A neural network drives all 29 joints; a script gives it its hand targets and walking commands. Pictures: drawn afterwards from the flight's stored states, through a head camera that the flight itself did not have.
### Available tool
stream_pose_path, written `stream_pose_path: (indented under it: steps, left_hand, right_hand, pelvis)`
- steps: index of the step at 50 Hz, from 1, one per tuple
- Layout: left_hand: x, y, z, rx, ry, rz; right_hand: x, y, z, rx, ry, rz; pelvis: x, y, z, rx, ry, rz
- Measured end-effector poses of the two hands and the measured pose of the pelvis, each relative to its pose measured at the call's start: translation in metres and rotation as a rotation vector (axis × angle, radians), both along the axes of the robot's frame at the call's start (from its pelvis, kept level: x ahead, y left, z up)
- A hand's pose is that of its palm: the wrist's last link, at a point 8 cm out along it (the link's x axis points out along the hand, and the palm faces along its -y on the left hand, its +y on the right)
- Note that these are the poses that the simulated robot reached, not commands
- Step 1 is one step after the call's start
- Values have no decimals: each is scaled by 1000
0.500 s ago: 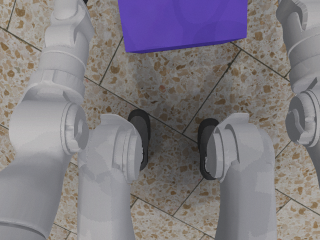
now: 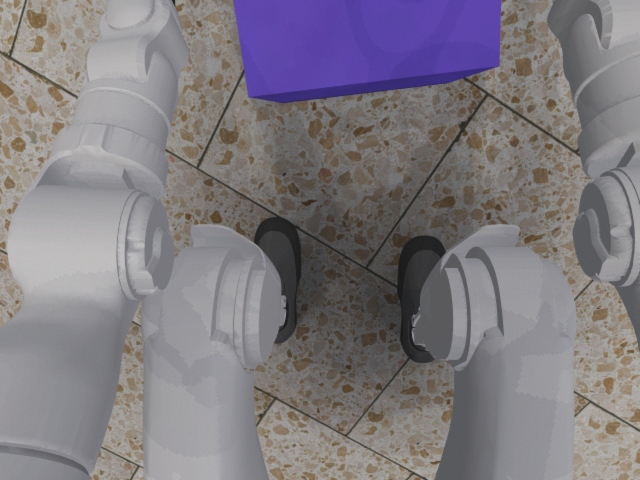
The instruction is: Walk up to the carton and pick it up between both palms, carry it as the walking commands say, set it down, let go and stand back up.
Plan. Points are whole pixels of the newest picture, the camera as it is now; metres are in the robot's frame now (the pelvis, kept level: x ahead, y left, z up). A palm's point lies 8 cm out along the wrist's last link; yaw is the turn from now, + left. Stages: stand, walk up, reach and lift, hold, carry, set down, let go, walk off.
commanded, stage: reach and lift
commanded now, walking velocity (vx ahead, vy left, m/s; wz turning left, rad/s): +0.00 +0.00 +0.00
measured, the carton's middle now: out of the picture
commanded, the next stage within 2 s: none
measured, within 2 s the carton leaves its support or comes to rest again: leaves its support in 1.16 s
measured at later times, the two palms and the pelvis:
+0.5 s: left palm out of the picture +0.54 +0.16 -0.17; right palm out of the picture +0.56 -0.16 -0.17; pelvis +0.00 +0.00 +0.01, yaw +0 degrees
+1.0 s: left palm out of the picture +0.55 +0.16 -0.17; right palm out of the picture +0.56 -0.16 -0.17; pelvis +0.01 +0.00 +0.00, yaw -1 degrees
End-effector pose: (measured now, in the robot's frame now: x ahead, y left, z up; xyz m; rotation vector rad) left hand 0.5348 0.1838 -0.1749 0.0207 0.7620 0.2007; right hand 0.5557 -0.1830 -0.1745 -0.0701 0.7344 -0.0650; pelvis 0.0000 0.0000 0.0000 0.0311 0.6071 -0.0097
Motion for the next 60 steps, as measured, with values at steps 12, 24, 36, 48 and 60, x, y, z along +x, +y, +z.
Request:
stream_pose_path:
  steps: [12, 24, 36, 48, 60]
  left_hand:
    - [4, -20, 0, -12, -3, -34]
    - [4, -27, 1, -3, -8, -40]
    - [8, -25, 3, -12, 19, -50]
    - [12, -24, 4, -18, 42, -74]
    - [6, -21, 19, -1, 25, -37]
  right_hand:
    - [2, 18, 0, 14, -3, 21]
    - [2, 22, 1, 1, -4, 21]
    - [6, 23, 3, 2, 22, 47]
    - [2, 23, 0, 45, 17, 45]
    - [-5, 30, 9, 22, 21, 40]
  pelvis:
    - [-2, 1, 4, -2, 8, -2]
    - [-1, 2, 9, -3, 23, -4]
    - [1, 1, 1, -1, -8, -6]
    - [7, -2, -4, 3, -9, -12]
    - [7, 0, 0, 4, -1, -20]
